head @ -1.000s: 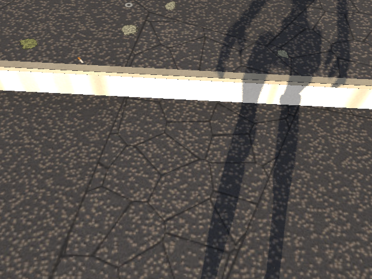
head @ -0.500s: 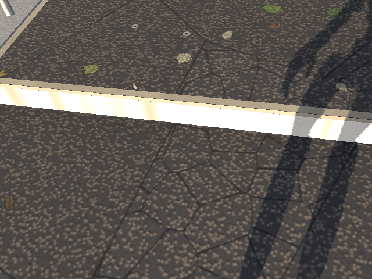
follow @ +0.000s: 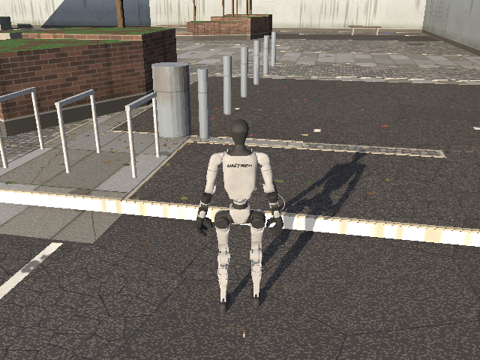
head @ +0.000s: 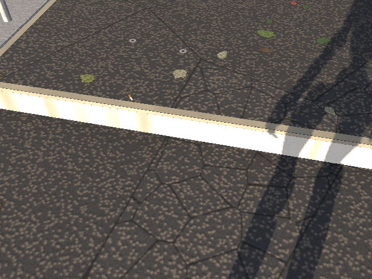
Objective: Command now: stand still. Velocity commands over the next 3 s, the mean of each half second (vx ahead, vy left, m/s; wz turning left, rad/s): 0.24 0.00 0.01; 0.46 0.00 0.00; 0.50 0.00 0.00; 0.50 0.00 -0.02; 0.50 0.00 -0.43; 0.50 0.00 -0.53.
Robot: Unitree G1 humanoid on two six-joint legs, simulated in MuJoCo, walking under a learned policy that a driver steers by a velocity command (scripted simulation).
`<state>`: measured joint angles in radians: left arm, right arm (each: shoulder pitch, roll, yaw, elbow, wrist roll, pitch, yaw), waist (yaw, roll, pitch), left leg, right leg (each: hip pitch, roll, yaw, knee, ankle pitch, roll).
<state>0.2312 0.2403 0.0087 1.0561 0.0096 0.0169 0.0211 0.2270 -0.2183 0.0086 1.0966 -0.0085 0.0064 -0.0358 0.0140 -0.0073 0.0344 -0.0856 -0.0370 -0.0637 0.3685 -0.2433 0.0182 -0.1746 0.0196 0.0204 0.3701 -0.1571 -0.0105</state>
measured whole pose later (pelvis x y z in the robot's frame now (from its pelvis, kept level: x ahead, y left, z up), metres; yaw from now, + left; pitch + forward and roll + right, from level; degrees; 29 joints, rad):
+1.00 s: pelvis +0.38 -0.01 -0.01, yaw -1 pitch -1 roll +1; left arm 0.25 0.21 0.04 1.00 0.03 -0.06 -0.01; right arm 0.29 -0.22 -0.05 1.05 -0.01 -0.09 0.00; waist 0.00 -0.02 0.06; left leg -0.18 -0.10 0.12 0.37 -0.18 0.13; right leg -0.46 -0.05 0.01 1.15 -0.28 -0.08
